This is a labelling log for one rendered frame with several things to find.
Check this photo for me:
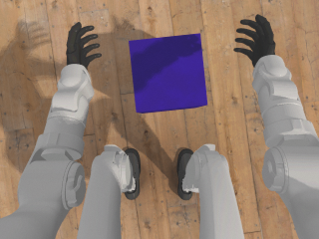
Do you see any carton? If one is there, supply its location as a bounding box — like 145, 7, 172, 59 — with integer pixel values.
129, 33, 208, 114

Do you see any left robot hand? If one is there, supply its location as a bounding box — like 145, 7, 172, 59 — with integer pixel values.
66, 22, 102, 70

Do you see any right robot forearm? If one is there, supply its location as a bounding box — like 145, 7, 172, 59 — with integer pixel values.
252, 55, 319, 148

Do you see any right robot hand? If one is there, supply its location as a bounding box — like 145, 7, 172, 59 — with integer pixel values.
233, 14, 276, 68

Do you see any robot right foot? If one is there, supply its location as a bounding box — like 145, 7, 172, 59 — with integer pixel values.
176, 148, 193, 200

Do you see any left robot forearm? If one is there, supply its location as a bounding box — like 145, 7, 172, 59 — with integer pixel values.
17, 64, 95, 204

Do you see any left robot upper arm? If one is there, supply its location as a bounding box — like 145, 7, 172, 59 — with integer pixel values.
0, 160, 87, 239

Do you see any right robot upper arm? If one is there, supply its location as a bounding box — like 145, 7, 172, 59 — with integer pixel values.
261, 145, 319, 239

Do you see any robot right shin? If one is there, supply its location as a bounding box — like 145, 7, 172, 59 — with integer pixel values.
181, 143, 229, 193

